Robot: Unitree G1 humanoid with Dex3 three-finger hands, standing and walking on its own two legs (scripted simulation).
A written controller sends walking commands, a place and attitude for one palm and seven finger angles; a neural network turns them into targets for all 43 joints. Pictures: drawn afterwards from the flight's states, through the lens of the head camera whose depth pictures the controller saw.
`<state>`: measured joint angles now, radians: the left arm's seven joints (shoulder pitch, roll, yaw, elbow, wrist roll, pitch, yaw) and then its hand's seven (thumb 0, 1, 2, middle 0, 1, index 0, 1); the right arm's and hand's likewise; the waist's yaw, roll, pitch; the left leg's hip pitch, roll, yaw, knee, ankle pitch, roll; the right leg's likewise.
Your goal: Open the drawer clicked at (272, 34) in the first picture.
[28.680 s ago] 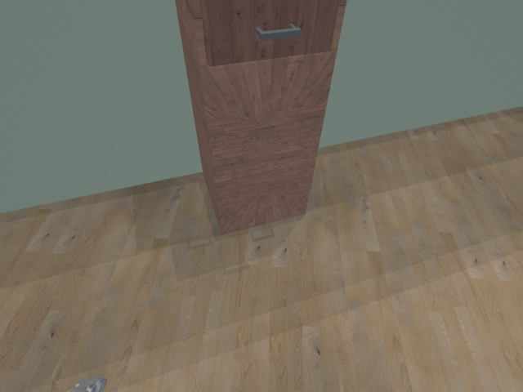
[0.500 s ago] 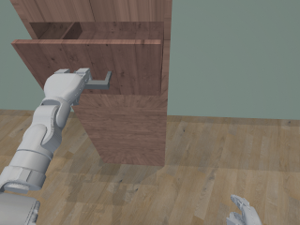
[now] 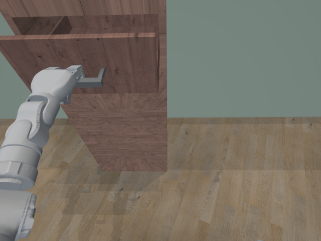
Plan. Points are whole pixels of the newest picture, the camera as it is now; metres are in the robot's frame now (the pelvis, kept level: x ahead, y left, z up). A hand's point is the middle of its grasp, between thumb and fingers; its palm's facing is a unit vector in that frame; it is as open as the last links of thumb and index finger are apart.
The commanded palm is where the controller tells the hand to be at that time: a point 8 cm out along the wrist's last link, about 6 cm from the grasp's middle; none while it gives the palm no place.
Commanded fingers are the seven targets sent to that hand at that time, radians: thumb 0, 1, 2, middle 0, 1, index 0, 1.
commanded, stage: pull the drawer open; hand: left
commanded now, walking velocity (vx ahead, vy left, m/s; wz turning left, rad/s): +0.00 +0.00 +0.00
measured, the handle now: (81, 77) +0.48 +0.23 +0.15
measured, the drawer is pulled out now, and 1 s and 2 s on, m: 0.11 0.15 0.17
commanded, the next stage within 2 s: none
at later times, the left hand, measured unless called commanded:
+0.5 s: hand (60, 113) +0.38 +0.26 +0.12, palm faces +0.08 -0.05 -1.00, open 5.6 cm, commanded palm +0.35 +0.27 +0.18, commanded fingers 0.00 0.90 0.90 -0.40 -1.35 -0.40 -1.35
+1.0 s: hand (59, 108) +0.39 +0.27 +0.12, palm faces -0.03 -0.02 -1.00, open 5.1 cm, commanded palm +0.38 +0.27 +0.18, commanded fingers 0.00 0.90 0.90 -0.40 -1.35 -0.40 -1.35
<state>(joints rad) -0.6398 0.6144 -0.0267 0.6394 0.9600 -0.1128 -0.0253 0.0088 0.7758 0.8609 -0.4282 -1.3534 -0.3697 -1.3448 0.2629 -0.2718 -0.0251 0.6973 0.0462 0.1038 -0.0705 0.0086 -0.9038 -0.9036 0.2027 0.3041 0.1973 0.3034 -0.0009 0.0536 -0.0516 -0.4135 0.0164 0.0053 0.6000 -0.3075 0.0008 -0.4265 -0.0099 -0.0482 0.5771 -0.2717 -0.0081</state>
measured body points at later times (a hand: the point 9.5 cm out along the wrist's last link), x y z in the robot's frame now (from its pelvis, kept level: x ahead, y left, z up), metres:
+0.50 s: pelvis +0.03 +0.02 +0.01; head +0.05 +0.00 +0.46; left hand +0.37 +0.26 +0.18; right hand +0.20 -0.22 -0.10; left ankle -0.01 +0.12 -0.73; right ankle +0.01 -0.12 -0.73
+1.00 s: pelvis +0.02 +0.00 +0.00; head +0.05 -0.02 +0.45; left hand +0.39 +0.27 +0.18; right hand +0.19 -0.23 -0.12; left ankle -0.01 +0.12 -0.73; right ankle +0.01 -0.12 -0.73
